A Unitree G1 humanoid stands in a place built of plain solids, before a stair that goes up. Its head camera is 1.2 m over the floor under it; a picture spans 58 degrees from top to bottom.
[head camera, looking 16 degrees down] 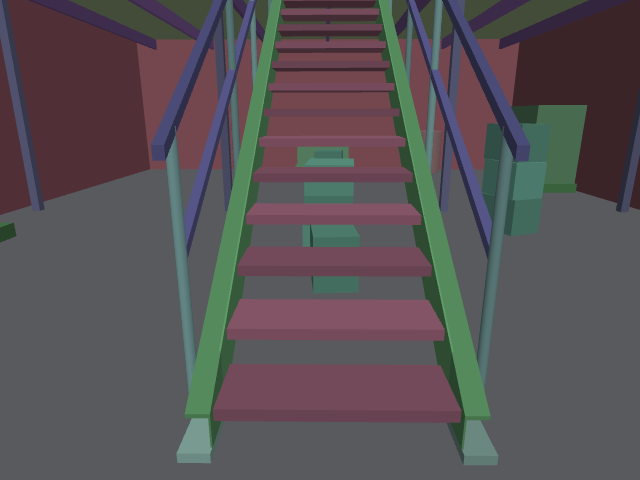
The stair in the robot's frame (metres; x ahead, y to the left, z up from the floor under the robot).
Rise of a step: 0.18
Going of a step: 0.27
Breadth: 0.89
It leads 1 degrees to the right of straight ahead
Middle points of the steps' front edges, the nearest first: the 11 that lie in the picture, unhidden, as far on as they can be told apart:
1.33 -0.06 0.18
1.60 -0.06 0.36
1.88 -0.07 0.54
2.15 -0.07 0.71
2.43 -0.07 0.89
2.70 -0.07 1.07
2.98 -0.08 1.25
3.25 -0.08 1.42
3.53 -0.08 1.60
3.80 -0.09 1.78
4.08 -0.09 1.96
